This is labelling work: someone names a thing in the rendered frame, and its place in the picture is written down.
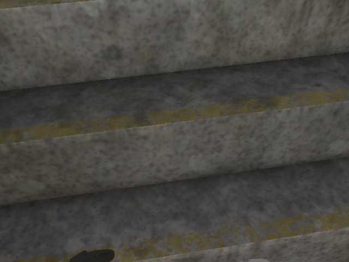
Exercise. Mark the left robot hand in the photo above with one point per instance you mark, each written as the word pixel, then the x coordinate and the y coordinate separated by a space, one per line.
pixel 103 255

